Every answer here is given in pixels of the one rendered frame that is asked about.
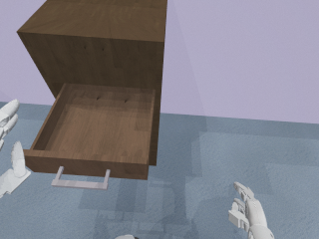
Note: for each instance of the handle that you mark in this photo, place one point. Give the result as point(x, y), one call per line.
point(57, 182)

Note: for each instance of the right robot hand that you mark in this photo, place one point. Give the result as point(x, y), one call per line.
point(250, 213)

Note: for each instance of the left robot hand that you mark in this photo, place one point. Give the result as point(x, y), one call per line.
point(12, 178)

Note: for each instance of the drawer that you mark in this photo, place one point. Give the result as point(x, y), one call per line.
point(91, 128)

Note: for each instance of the right robot forearm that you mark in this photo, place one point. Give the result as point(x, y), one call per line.
point(259, 232)

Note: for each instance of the cabinet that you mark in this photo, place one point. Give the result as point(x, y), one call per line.
point(110, 43)

